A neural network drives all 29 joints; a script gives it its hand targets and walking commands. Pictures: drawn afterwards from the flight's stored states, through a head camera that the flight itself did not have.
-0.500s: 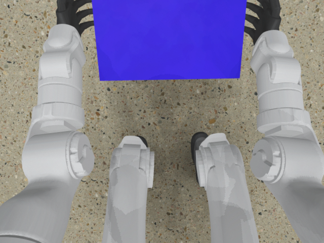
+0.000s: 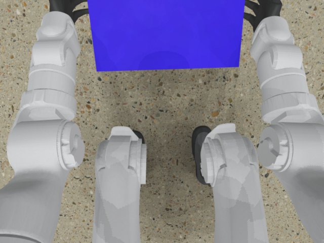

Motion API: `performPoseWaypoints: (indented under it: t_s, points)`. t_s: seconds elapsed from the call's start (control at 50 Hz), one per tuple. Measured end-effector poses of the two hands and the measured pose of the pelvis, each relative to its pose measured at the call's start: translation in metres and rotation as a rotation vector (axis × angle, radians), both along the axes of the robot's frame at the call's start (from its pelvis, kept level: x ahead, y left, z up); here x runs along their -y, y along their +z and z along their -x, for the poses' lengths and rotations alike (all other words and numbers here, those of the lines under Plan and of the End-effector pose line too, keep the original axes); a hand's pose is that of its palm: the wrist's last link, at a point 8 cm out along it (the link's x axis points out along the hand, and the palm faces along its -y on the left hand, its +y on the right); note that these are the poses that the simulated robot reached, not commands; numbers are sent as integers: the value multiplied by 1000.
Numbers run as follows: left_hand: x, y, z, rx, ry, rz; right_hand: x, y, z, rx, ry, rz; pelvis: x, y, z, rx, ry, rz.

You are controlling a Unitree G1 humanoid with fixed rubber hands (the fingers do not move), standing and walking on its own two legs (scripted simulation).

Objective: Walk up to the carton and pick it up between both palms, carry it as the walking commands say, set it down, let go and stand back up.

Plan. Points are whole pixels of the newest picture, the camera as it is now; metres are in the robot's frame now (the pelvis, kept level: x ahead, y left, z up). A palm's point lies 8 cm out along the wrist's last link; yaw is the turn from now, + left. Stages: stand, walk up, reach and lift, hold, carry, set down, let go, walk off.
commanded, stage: set down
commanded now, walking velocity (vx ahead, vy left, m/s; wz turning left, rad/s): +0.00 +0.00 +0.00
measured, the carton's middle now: (164, 12) +0.55 +0.01 -0.26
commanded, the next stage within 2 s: none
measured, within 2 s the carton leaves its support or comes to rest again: rests again in 0.76 s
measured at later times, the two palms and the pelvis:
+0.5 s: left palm (68, 20) +0.52 +0.20 -0.19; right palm (261, 24) +0.51 -0.18 -0.19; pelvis -0.02 +0.00 -0.02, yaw +0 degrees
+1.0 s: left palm (74, 21) +0.52 +0.20 -0.21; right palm (259, 25) +0.51 -0.18 -0.21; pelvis -0.01 +0.00 -0.03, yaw +0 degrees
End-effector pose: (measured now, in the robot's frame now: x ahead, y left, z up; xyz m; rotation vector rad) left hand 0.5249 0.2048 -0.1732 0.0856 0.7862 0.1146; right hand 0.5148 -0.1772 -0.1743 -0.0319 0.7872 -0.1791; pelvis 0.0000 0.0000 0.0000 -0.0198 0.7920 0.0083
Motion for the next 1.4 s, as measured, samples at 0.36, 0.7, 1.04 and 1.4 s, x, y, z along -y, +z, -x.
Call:
performPoseWaypoints:
  t_s: [0.36,0.7,1.04,1.4]
  points:
    - [2,-9,2,8,-1,8,2,-8,4,11,-9,0,-1,-20,12,122,5,1]
    - [3,-29,6,-27,-17,-1,4,-28,7,-21,7,4,0,-25,15,164,9,0]
    - [4,-37,4,-31,-17,1,6,-33,5,-21,11,-3,0,-31,15,177,9,1]
    - [3,-43,1,-27,-18,15,8,-39,1,-16,24,-16,0,-36,16,194,13,-1]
